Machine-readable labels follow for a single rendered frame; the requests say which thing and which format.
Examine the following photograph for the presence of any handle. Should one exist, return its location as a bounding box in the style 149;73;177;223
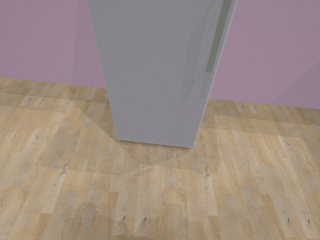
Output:
205;0;232;73

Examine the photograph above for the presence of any fridge door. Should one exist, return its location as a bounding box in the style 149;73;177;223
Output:
88;0;236;147

